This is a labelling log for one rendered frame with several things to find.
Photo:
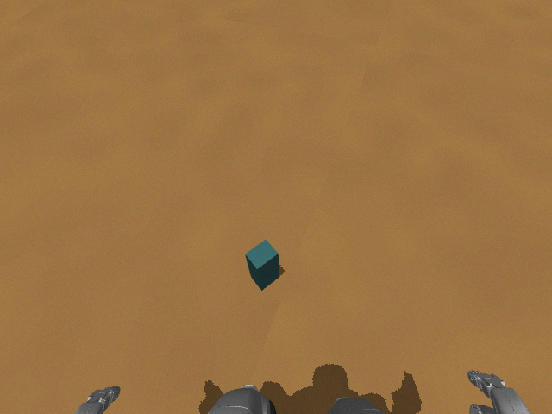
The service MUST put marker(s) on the right robot hand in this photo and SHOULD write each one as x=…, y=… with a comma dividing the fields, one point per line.
x=504, y=400

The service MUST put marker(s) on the carton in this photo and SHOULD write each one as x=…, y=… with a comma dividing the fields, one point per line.
x=263, y=264

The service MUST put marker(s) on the left robot hand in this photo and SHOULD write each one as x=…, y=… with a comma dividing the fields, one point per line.
x=99, y=401

